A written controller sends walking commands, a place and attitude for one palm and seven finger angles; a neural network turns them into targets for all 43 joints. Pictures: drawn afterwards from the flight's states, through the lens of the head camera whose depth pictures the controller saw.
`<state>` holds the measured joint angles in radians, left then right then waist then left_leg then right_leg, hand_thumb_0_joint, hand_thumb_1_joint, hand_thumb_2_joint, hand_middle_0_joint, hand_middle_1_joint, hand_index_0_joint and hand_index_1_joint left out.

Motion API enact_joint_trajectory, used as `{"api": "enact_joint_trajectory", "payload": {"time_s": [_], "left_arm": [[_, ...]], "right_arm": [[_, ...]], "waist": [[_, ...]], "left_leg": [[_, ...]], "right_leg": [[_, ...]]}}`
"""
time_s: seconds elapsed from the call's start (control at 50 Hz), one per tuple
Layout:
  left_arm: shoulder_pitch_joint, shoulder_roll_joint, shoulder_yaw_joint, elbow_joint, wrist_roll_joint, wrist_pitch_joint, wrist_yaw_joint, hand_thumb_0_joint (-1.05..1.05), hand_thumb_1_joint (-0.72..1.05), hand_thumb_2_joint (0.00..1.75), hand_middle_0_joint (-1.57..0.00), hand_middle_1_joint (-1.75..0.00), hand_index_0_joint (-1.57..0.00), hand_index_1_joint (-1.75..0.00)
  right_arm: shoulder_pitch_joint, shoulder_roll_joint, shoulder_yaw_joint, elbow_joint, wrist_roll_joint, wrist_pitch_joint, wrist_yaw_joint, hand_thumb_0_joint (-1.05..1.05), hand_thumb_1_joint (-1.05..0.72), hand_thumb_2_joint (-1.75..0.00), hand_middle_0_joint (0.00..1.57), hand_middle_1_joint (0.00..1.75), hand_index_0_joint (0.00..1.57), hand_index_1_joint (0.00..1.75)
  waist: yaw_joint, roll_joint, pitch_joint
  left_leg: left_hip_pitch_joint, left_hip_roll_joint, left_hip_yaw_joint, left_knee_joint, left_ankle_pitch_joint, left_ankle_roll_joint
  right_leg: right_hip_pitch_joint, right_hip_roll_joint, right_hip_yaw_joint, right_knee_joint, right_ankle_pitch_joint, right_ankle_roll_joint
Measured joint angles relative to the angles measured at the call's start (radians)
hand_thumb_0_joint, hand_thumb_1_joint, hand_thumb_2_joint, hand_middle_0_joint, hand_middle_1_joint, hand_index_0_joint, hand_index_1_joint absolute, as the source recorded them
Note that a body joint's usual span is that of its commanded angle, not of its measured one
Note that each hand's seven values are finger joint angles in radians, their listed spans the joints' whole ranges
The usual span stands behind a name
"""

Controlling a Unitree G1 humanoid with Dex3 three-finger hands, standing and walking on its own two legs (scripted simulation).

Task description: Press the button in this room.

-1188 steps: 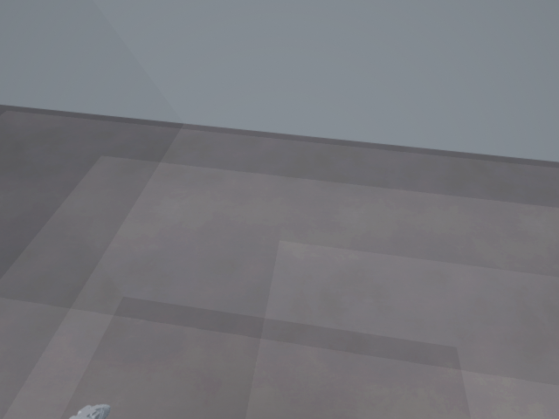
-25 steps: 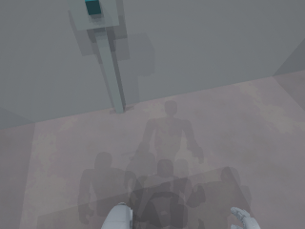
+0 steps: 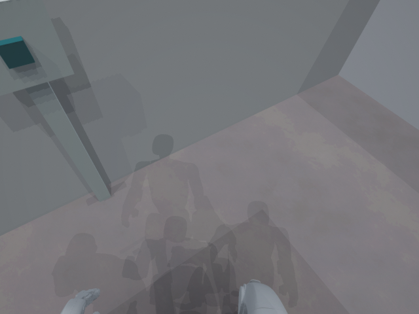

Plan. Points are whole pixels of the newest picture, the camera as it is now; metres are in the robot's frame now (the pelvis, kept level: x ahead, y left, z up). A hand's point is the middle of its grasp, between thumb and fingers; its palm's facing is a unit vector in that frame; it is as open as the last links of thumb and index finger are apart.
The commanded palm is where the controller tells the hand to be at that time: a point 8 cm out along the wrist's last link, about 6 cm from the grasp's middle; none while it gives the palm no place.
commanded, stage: walk to a spot facing it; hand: left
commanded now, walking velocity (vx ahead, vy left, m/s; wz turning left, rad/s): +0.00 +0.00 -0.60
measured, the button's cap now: (14, 51) +0.64 +0.51 +0.09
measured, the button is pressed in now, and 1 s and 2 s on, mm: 0 0 0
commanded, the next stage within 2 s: turn to face it in 1.94 s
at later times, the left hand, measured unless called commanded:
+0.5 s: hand (150, 265) +0.23 +0.14 -0.17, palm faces -0.27 -0.94 -0.22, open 7.4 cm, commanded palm none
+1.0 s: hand (148, 237) +0.30 +0.16 -0.17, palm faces -0.54 -0.81 -0.21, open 7.4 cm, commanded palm none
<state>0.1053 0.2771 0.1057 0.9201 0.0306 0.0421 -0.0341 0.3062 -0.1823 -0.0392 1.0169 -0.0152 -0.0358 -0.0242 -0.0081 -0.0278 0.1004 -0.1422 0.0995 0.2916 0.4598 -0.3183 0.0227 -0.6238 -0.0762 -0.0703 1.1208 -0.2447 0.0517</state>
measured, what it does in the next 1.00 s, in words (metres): walks ahead, turning right: right foot, then left foot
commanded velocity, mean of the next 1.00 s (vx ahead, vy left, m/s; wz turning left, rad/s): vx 0.00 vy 0.00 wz -0.60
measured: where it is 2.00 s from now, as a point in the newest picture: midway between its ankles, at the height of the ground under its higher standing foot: outside the picture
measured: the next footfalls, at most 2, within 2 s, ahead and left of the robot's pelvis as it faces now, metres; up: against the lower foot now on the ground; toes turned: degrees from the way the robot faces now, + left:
right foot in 0.18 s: +0.15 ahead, -0.13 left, +0.00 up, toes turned -14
left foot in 0.62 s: +0.20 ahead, +0.10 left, +0.00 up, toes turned -18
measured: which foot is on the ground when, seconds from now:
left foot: down 0.00-0.18, up 0.20-0.60, down 0.62-1.00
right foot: up 0.00-0.16, down 0.18-0.62, up 0.64-1.00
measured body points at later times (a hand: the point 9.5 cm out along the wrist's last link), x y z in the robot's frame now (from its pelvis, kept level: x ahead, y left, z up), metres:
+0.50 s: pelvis +0.09 -0.02 -0.01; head +0.14 -0.03 +0.44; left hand +0.25 +0.19 -0.15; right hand +0.14 -0.29 -0.14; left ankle +0.15 +0.13 -0.69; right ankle +0.11 -0.12 -0.74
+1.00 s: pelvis +0.11 +0.03 +0.00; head +0.16 +0.03 +0.45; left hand +0.33 +0.20 -0.15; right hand +0.01 -0.21 -0.13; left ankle +0.16 +0.11 -0.74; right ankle +0.00 -0.09 -0.68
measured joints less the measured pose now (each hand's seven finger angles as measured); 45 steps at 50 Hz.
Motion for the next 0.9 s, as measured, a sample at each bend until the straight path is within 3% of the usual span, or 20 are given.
{"api": "enact_joint_trajectory", "payload": {"time_s": [0.12,0.16,0.18,0.2,0.22,0.26,0.32,0.46,0.6,0.64,0.7,0.76,0.82,0.9], "left_arm": [[-0.073,-0.032,-0.017,-0.027,0.001,0.008,-0.001,0.00,0.92,0.90,-0.19,-0.30,-0.19,-0.30],[-0.081,-0.043,-0.027,-0.038,0.001,-0.003,-0.002,0.00,0.92,0.90,-0.19,-0.30,-0.19,-0.30],[-0.080,-0.044,-0.034,-0.046,0.001,-0.015,-0.003,0.00,0.92,0.90,-0.19,-0.30,-0.19,-0.30],[-0.079,-0.046,-0.039,-0.051,0.001,-0.033,0.001,0.00,0.92,0.90,-0.19,-0.30,-0.19,-0.30],[-0.080,-0.050,-0.046,-0.053,-0.007,-0.048,0.007,0.00,0.92,0.90,-0.19,-0.30,-0.19,-0.30],[-0.069,-0.057,-0.057,-0.053,-0.020,-0.053,0.017,0.00,0.91,0.90,-0.20,-0.30,-0.20,-0.30],[-0.034,-0.069,-0.067,-0.036,-0.026,-0.034,0.030,0.00,0.91,0.90,-0.20,-0.30,-0.20,-0.30],[0.043,-0.080,-0.066,-0.002,-0.011,-0.012,0.025,0.00,0.91,0.90,-0.20,-0.30,-0.20,-0.30],[0.092,-0.045,-0.041,-0.009,-0.008,0.001,0.023,0.00,0.91,0.90,-0.20,-0.30,-0.20,-0.30],[0.099,-0.023,-0.031,-0.006,-0.016,0.012,0.025,0.00,0.91,0.90,-0.20,-0.30,-0.20,-0.30],[0.107,-0.001,-0.016,0.005,-0.010,0.027,0.020,0.00,0.91,0.90,-0.20,-0.30,-0.20,-0.30],[0.118,0.011,-0.004,0.009,-0.007,0.029,0.007,0.01,0.91,0.90,-0.20,-0.30,-0.20,-0.30],[0.124,0.014,0.000,0.010,-0.008,0.032,0.002,0.01,0.91,0.90,-0.20,-0.30,-0.20,-0.30],[0.114,0.009,0.000,0.014,-0.009,0.042,0.001,0.00,0.91,0.90,-0.20,-0.30,-0.19,-0.30]], "right_arm": [[0.058,-0.017,-0.021,0.027,-0.006,0.021,0.005,0.01,-0.91,-0.90,0.20,0.30,0.20,0.30],[0.072,-0.021,-0.026,0.027,-0.004,0.029,0.009,0.01,-0.91,-0.90,0.20,0.30,0.20,0.30],[0.083,-0.020,-0.027,0.024,0.000,0.033,0.012,0.01,-0.91,-0.90,0.20,0.30,0.20,0.30],[0.082,-0.020,-0.025,0.021,0.005,0.042,0.016,0.01,-0.91,-0.90,0.20,0.30,0.20,0.30],[0.064,-0.024,-0.022,0.017,0.010,0.055,0.016,0.01,-0.91,-0.90,0.20,0.30,0.20,0.30],[0.016,-0.025,-0.017,0.001,0.015,0.075,0.011,0.01,-0.91,-0.90,0.20,0.30,0.20,0.30],[-0.058,-0.027,-0.012,-0.035,0.009,0.085,0.009,0.01,-0.91,-0.90,0.20,0.30,0.20,0.30],[-0.189,-0.035,-0.007,-0.126,0.003,0.078,0.011,0.00,-0.91,-0.90,0.20,0.30,0.20,0.30],[-0.234,-0.035,-0.001,-0.162,0.016,0.063,0.006,0.00,-0.91,-0.90,0.20,0.30,0.20,0.30],[-0.228,-0.025,0.004,-0.166,0.015,0.048,0.002,0.00,-0.91,-0.90,0.20,0.30,0.20,0.30],[-0.208,-0.013,0.017,-0.168,0.006,0.050,0.006,0.00,-0.91,-0.90,0.20,0.30,0.20,0.30],[-0.180,-0.005,0.020,-0.163,0.000,0.051,0.004,0.00,-0.91,-0.90,0.20,0.30,0.21,0.30],[-0.150,-0.001,0.017,-0.151,0.001,0.047,0.003,0.00,-0.90,-0.90,0.20,0.30,0.21,0.30],[-0.110,0.003,0.007,-0.128,0.002,0.044,0.006,0.00,-0.90,-0.90,0.20,0.30,0.21,0.30]], "waist": [[-0.047,0.018,0.015],[-0.057,0.031,0.017],[-0.059,0.030,0.015],[-0.052,0.031,0.016],[-0.050,0.038,0.029],[-0.052,0.038,0.049],[-0.041,0.040,0.046],[-0.003,0.035,0.002],[0.047,0.004,-0.022],[0.051,-0.024,-0.024],[0.060,-0.035,-0.021],[0.055,-0.025,-0.020],[0.050,-0.015,-0.023],[0.036,-0.005,-0.025]], "left_leg": [[0.057,0.022,0.075,0.050,-0.090,-0.033],[0.060,0.047,0.095,0.112,-0.138,-0.052],[0.042,0.065,0.096,0.186,-0.161,-0.062],[-0.004,0.083,0.067,0.310,-0.170,-0.072],[-0.064,0.082,-0.003,0.457,-0.208,-0.084],[-0.175,0.047,-0.134,0.690,-0.238,-0.097],[-0.289,0.035,-0.222,0.793,-0.156,-0.111],[-0.379,0.020,-0.280,0.616,-0.069,-0.121],[-0.228,-0.052,-0.269,0.249,-0.054,-0.101],[-0.176,-0.069,-0.246,0.145,0.009,-0.059],[-0.148,-0.052,-0.202,0.137,0.014,-0.002],[-0.106,-0.030,-0.170,0.083,0.031,0.008],[-0.080,-0.013,-0.135,0.044,0.046,0.010],[-0.064,0.009,-0.086,0.025,0.049,0.008]], "right_leg": [[0.088,0.011,-0.038,-0.279,-0.029,-0.019],[0.151,0.032,-0.056,-0.387,-0.032,-0.039],[0.199,0.040,-0.063,-0.463,0.026,-0.051],[0.207,0.052,-0.059,-0.470,0.021,-0.076],[0.200,0.065,-0.053,-0.440,-0.005,-0.100],[0.216,0.081,-0.037,-0.425,-0.037,-0.125],[0.266,0.108,-0.004,-0.491,-0.012,-0.121],[0.297,0.132,0.077,-0.585,0.037,-0.110],[0.268,0.149,0.152,-0.564,0.033,-0.070],[0.244,0.150,0.180,-0.507,-0.004,-0.056],[0.164,0.148,0.144,-0.226,-0.195,-0.022],[0.114,0.115,0.099,0.000,-0.184,0.004],[0.109,0.076,0.085,0.074,-0.151,0.025],[0.140,0.036,0.074,0.031,-0.153,0.039]]}}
